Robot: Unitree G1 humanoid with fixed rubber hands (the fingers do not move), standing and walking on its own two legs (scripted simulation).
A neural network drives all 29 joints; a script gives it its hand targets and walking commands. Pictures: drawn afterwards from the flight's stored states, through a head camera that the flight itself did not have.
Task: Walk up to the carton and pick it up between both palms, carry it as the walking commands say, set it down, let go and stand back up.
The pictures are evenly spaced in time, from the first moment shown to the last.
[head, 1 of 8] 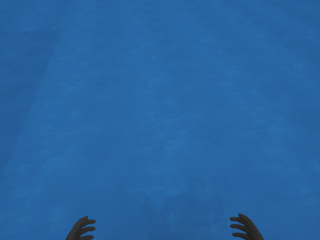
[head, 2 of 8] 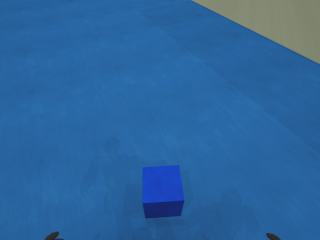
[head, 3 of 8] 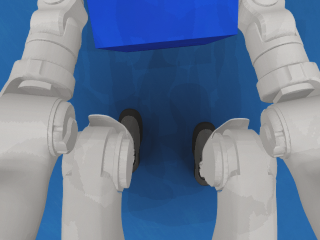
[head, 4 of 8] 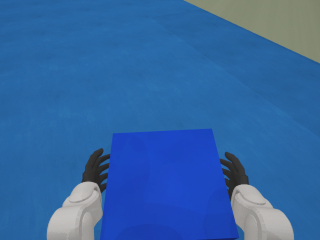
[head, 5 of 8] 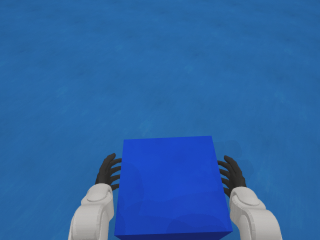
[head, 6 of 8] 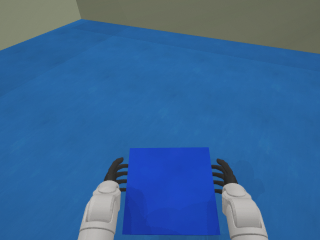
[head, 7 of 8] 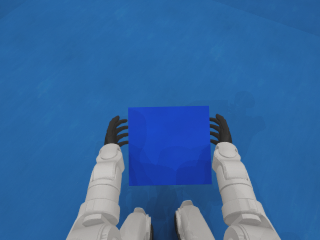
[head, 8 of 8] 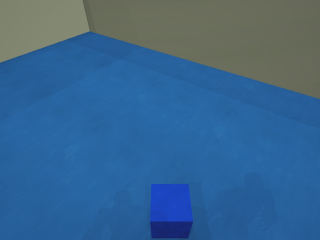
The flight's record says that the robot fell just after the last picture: no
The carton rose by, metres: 0.69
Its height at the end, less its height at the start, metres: +0.00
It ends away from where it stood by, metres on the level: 8.38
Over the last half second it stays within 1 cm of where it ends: yes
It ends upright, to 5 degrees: yes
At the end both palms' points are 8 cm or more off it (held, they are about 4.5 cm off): yes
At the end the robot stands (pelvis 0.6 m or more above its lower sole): yes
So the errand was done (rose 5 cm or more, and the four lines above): yes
